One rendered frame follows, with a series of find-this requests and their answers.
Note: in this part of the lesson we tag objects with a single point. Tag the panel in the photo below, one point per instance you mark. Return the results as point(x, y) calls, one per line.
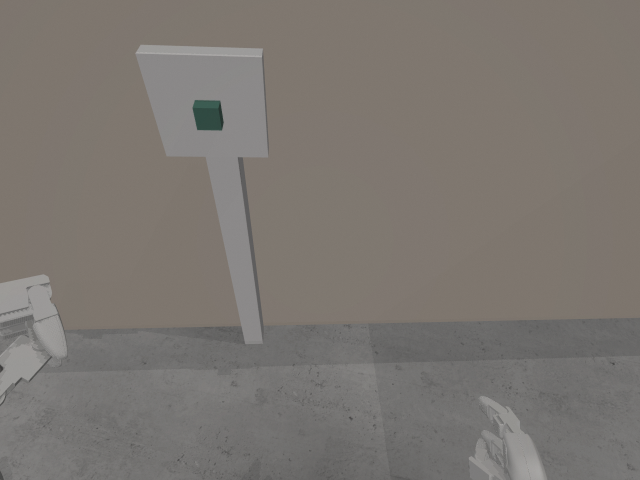
point(176, 76)

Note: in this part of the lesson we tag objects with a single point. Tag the robot left hand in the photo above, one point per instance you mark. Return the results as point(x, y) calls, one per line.
point(25, 307)

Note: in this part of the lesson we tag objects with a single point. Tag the robot right hand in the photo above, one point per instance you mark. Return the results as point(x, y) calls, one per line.
point(517, 457)

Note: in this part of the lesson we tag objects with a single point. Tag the button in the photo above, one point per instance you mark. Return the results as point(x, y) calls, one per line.
point(208, 115)

